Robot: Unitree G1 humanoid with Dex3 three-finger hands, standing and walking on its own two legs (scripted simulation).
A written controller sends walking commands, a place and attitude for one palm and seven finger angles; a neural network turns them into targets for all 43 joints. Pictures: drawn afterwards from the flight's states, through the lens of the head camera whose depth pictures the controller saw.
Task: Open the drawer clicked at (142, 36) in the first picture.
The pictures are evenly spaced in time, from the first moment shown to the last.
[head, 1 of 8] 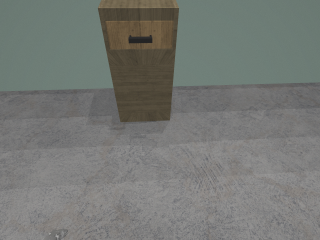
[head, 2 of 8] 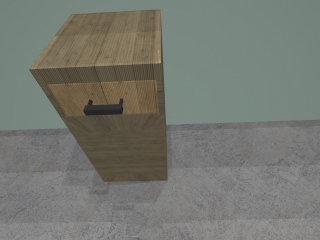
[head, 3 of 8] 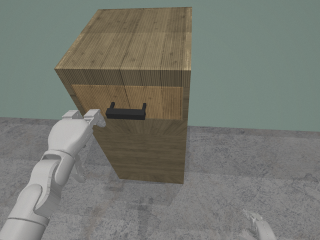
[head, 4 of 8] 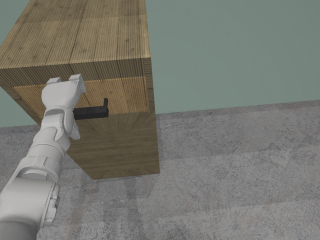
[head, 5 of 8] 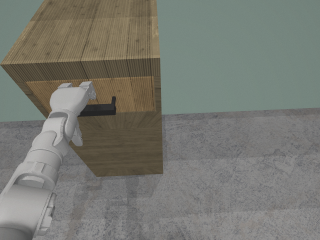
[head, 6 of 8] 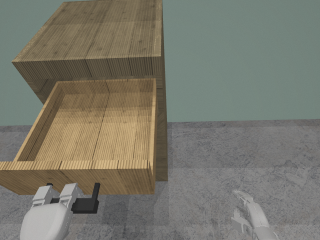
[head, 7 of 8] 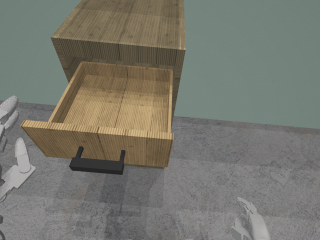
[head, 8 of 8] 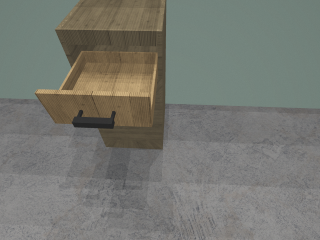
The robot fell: no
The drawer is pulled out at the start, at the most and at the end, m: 0.00 0.30 0.30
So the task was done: yes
